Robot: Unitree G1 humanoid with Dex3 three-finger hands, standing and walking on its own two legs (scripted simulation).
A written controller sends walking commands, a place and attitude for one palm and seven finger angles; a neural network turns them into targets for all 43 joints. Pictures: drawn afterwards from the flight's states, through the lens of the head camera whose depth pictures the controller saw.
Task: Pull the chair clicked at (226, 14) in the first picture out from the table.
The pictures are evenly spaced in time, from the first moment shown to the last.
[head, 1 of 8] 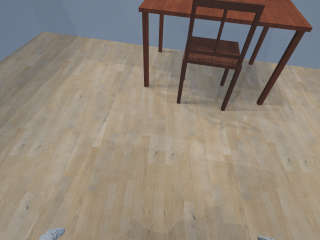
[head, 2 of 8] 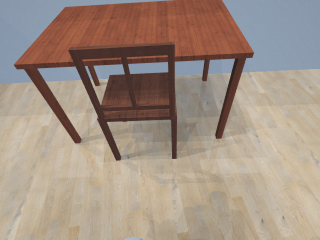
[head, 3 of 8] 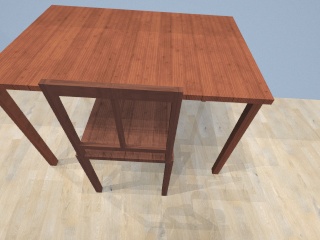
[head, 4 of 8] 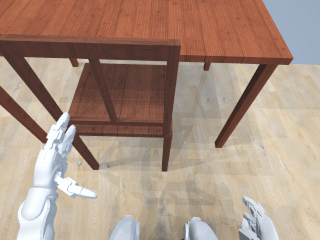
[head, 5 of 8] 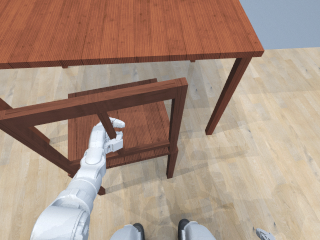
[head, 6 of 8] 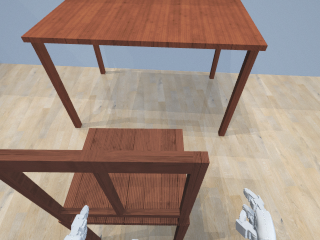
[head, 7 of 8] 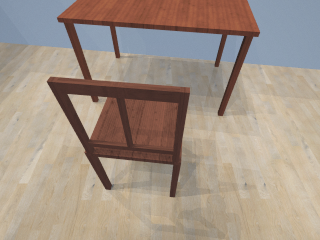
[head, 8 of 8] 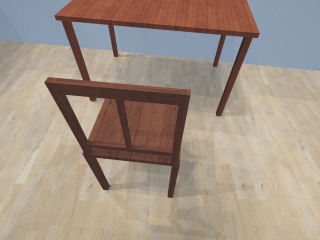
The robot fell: no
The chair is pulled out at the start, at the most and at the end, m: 0.00 0.58 0.58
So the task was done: yes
